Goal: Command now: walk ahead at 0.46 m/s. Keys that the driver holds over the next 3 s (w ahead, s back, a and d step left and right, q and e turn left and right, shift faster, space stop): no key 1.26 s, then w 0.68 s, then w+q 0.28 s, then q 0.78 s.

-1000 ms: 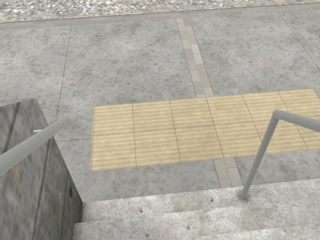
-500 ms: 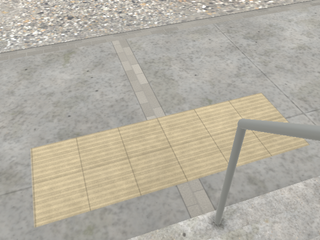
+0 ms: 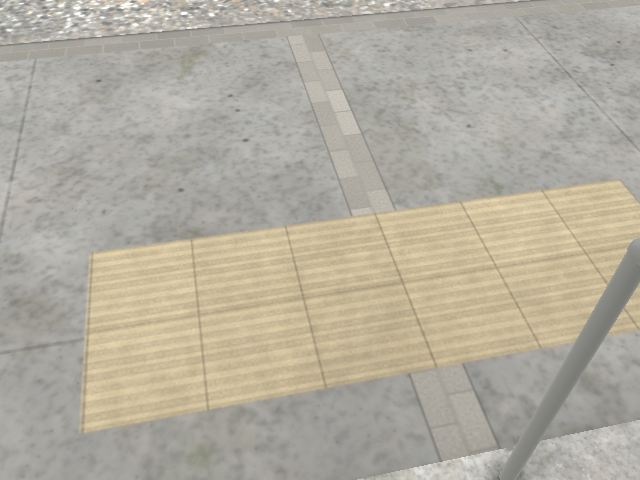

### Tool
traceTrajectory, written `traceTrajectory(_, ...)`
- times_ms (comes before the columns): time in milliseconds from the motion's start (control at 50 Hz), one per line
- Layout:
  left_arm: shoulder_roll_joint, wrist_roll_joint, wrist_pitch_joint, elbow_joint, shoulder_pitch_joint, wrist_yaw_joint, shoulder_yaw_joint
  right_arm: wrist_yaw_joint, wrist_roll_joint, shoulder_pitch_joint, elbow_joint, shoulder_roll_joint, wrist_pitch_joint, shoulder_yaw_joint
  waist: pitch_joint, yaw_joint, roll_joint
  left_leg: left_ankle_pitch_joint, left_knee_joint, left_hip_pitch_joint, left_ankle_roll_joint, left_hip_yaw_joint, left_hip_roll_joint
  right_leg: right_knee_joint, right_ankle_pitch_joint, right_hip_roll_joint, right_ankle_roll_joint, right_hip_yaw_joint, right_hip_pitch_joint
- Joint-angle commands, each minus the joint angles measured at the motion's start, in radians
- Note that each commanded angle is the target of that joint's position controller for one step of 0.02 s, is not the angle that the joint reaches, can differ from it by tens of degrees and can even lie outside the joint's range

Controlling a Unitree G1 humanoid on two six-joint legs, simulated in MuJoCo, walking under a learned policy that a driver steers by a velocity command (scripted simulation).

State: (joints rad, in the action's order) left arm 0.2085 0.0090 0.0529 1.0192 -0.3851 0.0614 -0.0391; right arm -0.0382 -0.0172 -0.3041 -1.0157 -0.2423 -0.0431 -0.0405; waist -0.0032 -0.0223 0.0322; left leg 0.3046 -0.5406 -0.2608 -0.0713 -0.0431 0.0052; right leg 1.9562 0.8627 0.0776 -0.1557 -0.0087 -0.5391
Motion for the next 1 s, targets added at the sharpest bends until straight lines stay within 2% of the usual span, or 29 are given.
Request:
traceTrajectory(20,0.057,-0.001,-0.003,-0.078,0.012,0.0,-0.004,0.01,-0.005,-0.427,-0.08,-0.211,0.021,-0.034,0.059,0.139,0.174,-0.168,0.055,0.437,-0.238,0.478,-0.435,0.146,-0.139,-0.022,-0.02,0.094,-0.711)
traceTrajectory(40,0.107,0.02,-0.024,-0.073,0.087,-0.006,-0.016,0.024,0.006,-0.332,-0.053,-0.134,0.02,-0.006,-0.066,0.101,0.017,0.028,0.134,0.265,-0.219,0.466,-0.377,0.096,-0.259,-0.04,0.013,0.105,-0.698)
traceTrajectory(60,0.078,0.032,-0.042,-0.082,0.114,-0.011,-0.013,0.025,-0.005,-0.323,-0.056,-0.136,0.008,0.006,-0.124,0.084,0.067,-0.041,0.149,0.111,-0.227,0.499,-0.4,0.064,-0.253,-0.04,0.041,0.085,-0.642)
traceTrajectory(80,0.065,0.036,-0.042,-0.073,0.118,-0.009,-0.016,0.03,-0.015,-0.266,-0.066,-0.042,-0.019,0.041,-0.196,0.025,-0.058,-0.28,0.014,-0.026,-0.166,0.362,-0.304,-0.144,-0.511,-0.055,0.072,0.184,-0.608)
traceTrajectory(140,-0.015,0.051,-0.06,-0.056,0.088,-0.032,0.016,0.051,0.018,-0.058,-0.02,0.014,-0.059,0.085,-0.118,-0.097,-0.011,-0.52,0.051,-0.439,-0.077,0.107,-0.163,-0.822,-0.916,-0.076,0.149,0.021,-0.039)
traceTrajectory(180,0.008,0.049,-0.085,0.069,-0.095,-0.024,0.006,0.041,0.025,-0.099,-0.035,-0.082,-0.063,0.062,0.007,-0.106,0.131,-0.792,-0.032,-0.36,-0.029,0.105,-0.18,-0.686,-0.992,-0.047,0.136,-0.037,0.172)
traceTrajectory(220,0.082,0.031,-0.053,0.0,0.139,-0.029,-0.01,0.072,0.055,-0.241,-0.074,-0.051,-0.048,0.068,-0.131,0.009,0.073,-0.427,-0.17,-0.034,-0.069,0.179,-0.156,-0.95,-1.129,-0.098,0.108,0.058,-0.246)
traceTrajectory(300,0.057,0.015,0.002,-0.055,0.324,-0.045,-0.004,0.098,-0.004,-0.359,-0.099,-0.038,-0.015,0.067,-0.124,0.138,0.104,-0.394,-0.262,0.168,-0.132,0.349,-0.189,-1.143,-0.941,-0.134,0.138,0.098,-0.396)
traceTrajectory(320,0.043,0.023,0.018,-0.05,0.326,-0.057,-0.001,0.105,0.001,-0.337,-0.089,0.014,-0.012,0.078,-0.12,0.125,-0.009,-0.302,-0.313,0.091,-0.138,0.34,-0.18,-1.248,-1.167,-0.141,0.15,0.116,-0.309)
traceTrajectory(340,-0.068,0.138,-0.022,-0.119,0.385,-0.167,0.073,0.102,-0.127,-0.55,-0.206,0.074,-0.021,0.086,-0.285,0.173,-0.112,-0.114,-0.272,0.037,-0.103,0.329,-0.241,-1.536,-1.464,-0.22,0.117,0.09,-0.48)
traceTrajectory(360,0.042,0.019,-0.002,-0.076,0.388,-0.104,-0.004,0.103,0.005,-0.353,-0.111,0.095,-0.011,0.096,-0.188,0.155,-0.09,-0.2,-0.303,-0.062,-0.087,0.306,-0.085,-1.455,-1.313,-0.105,0.131,0.076,-0.153)
traceTrajectory(380,0.062,-0.006,-0.006,-0.064,0.35,-0.085,0.001,0.091,0.015,-0.322,-0.084,0.062,-0.011,0.093,-0.175,0.146,-0.108,-0.243,-0.298,-0.07,-0.077,0.276,-0.062,-1.503,-1.245,-0.068,0.118,0.051,-0.095)
traceTrajectory(460,0.005,-0.022,-0.005,-0.077,0.287,-0.081,0.023,0.093,-0.019,-0.333,-0.126,0.012,0.014,0.062,-0.125,0.169,0.012,-0.344,-0.428,-0.045,-0.084,0.18,-0.065,-1.668,-1.325,-0.082,0.118,-0.05,0.181)
traceTrajectory(480,-0.058,0.141,-0.077,-0.057,0.191,-0.165,0.059,0.031,-0.144,-0.489,-0.227,-0.042,0.008,0.054,-0.19,0.116,0.064,-0.127,-0.338,-0.113,-0.04,0.306,-0.178,-1.694,-1.298,-0.236,0.104,0.109,0.227)
traceTrajectory(500,-0.013,0.136,-0.097,-0.071,0.122,-0.164,0.045,0.001,-0.107,-0.265,-0.163,-0.058,0.002,0.044,-0.203,0.033,-0.017,-0.016,-0.396,-0.197,-0.086,0.385,-0.192,-1.689,-1.249,-0.262,0.11,0.148,0.306)
traceTrajectory(520,0.108,-0.035,-0.05,-0.023,0.055,-0.096,-0.006,0.063,-0.001,-0.191,-0.088,-0.005,-0.004,0.042,-0.115,0.013,-0.014,-0.276,-0.589,-0.067,-0.081,0.164,-0.059,-1.829,-1.36,-0.134,0.13,-0.054,0.324)
traceTrajectory(540,0.126,-0.026,-0.026,0.022,-0.051,-0.082,-0.008,0.074,0.014,-0.257,-0.095,0.016,-0.002,0.046,-0.03,0.049,-0.028,-0.299,-0.753,-0.121,-0.069,0.131,-0.02,-1.84,-1.432,-0.154,0.134,-0.086,0.525)
traceTrajectory(560,0.165,-0.013,-0.021,0.058,-0.176,-0.079,-0.025,0.071,0.015,-0.271,-0.095,0.021,0.013,0.042,0.034,-0.003,-0.064,-0.086,-0.945,-0.228,-0.043,0.067,0.039,-1.824,-1.608,-0.211,0.127,-0.058,0.721)
traceTrajectory(580,0.177,-0.01,-0.016,0.08,-0.3,-0.078,-0.022,0.073,0.028,-0.284,-0.075,0.008,0.025,0.013,0.156,-0.053,-0.203,0.629,-1.344,-0.495,-0.017,-0.01,0.164,-1.576,-2.112,-0.362,0.048,0.07,1.035)
traceTrajectory(600,0.273,0.094,-0.052,0.053,-0.307,-0.152,-0.042,-0.03,-0.072,-0.348,-0.052,0.003,0.028,0.029,0.399,-0.034,-0.513,0.69,-1.562,-0.635,0.062,0.095,0.089,-1.364,-1.938,-0.423,-0.144,0.087,1.295)
traceTrajectory(620,0.192,0.131,-0.048,-0.003,-0.126,-0.172,-0.025,-0.054,-0.043,-0.281,-0.009,-0.067,0.031,0.002,0.278,-0.038,-0.198,0.584,-1.467,-0.729,0.06,0.096,0.076,-1.405,-1.783,-0.414,-0.117,0.113,1.092)
traceTrajectory(640,0.081,-0.044,-0.041,-0.02,-0.083,-0.101,0.01,0.038,0.018,-0.145,0.012,-0.036,0.048,-0.004,0.144,0.01,-0.01,0.576,-1.442,-0.744,0.017,0.089,0.075,-1.451,-1.746,-0.487,-0.159,0.112,0.842)
traceTrajectory(660,0.115,-0.056,-0.031,-0.026,-0.044,-0.054,0.013,0.072,-0.011,-0.173,0.019,0.019,0.072,0.015,0.164,0.04,-0.003,0.493,-1.444,-0.669,0.038,0.076,0.06,-1.52,-1.498,-0.527,-0.227,0.173,0.685)
traceTrajectory(700,0.085,-0.014,-0.013,-0.01,-0.047,-0.023,0.04,0.096,-0.034,-0.112,0.038,0.041,0.125,0.026,0.05,0.05,-0.036,0.106,-1.353,-0.644,0.055,0.15,0.062,-1.534,-1.184,-0.455,-0.217,0.197,0.349)
traceTrajectory(760,0.042,-0.022,0.004,-0.029,-0.07,-0.006,0.085,0.067,-0.014,0.021,0.12,0.074,0.15,0.045,-0.027,0.075,-0.057,-0.13,-1.17,-0.617,0.099,0.167,0.096,-1.521,-0.969,-0.377,-0.145,0.188,0.101)
traceTrajectory(860,0.085,-0.024,0.005,-0.101,0.025,-0.016,0.113,0.056,-0.015,-0.004,0.087,0.039,0.162,0.044,0.055,0.094,-0.151,-0.348,-0.887,-0.257,0.14,0.153,0.063,-1.581,-0.603,-0.326,-0.034,0.241,-0.043)
traceTrajectory(920,0.105,-0.03,-0.006,-0.14,0.071,-0.028,0.109,0.044,-0.021,0.051,0.094,-0.02,0.167,0.033,-0.027,0.075,-0.185,-0.25,-0.778,-0.144,0.131,0.115,0.03,-1.607,-0.607,-0.332,-0.023,0.23,-0.089)
traceTrajectory(980,0.126,0.019,-0.078,-0.111,-0.061,-0.023,0.081,0.014,0.021,0.068,0.122,-0.033,0.131,0.048,-0.159,-0.017,-0.257,0.301,-0.11,-0.043,0.074,0.04,0.017,-1.687,-0.387,-0.267,-0.02,0.22,0.049)
traceTrajectory(1000,0.115,0.016,-0.095,-0.102,-0.109,-0.019,0.073,0.009,0.023,-0.001,0.09,-0.033,0.124,0.044,-0.178,-0.023,-0.202,0.232,0.022,0.081,0.056,0.028,0.013,-1.669,-0.295,-0.272,-0.025,0.26,0.015)
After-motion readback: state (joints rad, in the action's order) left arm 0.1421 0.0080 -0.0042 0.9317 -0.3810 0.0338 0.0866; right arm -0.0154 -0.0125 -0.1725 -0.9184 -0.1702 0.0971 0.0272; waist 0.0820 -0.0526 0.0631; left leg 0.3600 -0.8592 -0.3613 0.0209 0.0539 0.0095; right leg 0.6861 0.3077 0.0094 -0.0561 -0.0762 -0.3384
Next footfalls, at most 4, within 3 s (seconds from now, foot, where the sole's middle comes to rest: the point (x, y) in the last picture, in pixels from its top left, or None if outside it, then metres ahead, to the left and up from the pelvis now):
0.56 right None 0.34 -0.10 -0.97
1.02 left None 0.30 0.11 -0.97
1.62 right None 0.45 -0.14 -0.97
1.94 left None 0.58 0.05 -1.17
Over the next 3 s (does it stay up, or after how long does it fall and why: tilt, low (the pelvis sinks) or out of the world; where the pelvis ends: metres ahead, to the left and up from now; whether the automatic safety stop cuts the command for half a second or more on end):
stays up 0.93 -0.04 -0.60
